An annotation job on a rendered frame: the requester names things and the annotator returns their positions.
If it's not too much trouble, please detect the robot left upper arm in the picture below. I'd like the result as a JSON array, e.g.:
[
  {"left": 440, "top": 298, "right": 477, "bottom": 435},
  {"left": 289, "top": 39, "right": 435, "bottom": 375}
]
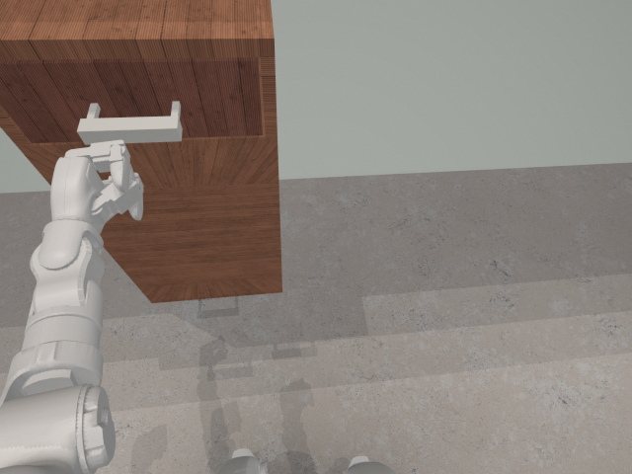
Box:
[{"left": 0, "top": 383, "right": 116, "bottom": 474}]

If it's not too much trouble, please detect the drawer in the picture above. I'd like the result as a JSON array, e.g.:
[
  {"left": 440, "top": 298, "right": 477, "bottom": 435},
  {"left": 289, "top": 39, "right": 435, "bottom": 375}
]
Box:
[{"left": 0, "top": 57, "right": 263, "bottom": 143}]

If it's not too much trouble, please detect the robot right shin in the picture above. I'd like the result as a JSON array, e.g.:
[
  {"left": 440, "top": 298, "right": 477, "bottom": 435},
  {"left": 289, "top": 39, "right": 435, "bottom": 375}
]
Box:
[{"left": 347, "top": 456, "right": 369, "bottom": 471}]

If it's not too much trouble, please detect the left robot hand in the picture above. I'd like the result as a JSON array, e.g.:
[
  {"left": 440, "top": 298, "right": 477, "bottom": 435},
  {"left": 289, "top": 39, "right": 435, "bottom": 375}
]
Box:
[{"left": 50, "top": 140, "right": 144, "bottom": 234}]

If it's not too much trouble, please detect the robot left forearm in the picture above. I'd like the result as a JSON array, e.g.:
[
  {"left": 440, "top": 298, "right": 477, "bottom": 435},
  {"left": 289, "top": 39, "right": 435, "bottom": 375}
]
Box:
[{"left": 0, "top": 219, "right": 105, "bottom": 407}]

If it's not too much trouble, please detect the robot left shin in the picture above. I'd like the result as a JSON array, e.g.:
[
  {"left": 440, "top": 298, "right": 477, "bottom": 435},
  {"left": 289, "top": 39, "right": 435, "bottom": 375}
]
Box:
[{"left": 232, "top": 448, "right": 255, "bottom": 458}]

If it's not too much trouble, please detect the cabinet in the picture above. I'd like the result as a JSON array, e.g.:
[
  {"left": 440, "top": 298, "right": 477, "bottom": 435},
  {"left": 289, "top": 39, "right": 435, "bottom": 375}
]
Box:
[{"left": 0, "top": 0, "right": 282, "bottom": 303}]

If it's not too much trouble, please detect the robot shin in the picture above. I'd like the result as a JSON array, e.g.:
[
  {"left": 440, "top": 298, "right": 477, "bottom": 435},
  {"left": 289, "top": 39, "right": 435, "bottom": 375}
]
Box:
[
  {"left": 347, "top": 456, "right": 369, "bottom": 471},
  {"left": 232, "top": 448, "right": 255, "bottom": 458}
]

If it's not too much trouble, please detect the handle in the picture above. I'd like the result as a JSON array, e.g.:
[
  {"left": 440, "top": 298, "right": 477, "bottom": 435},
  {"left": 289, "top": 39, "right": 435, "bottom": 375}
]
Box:
[{"left": 77, "top": 101, "right": 183, "bottom": 145}]

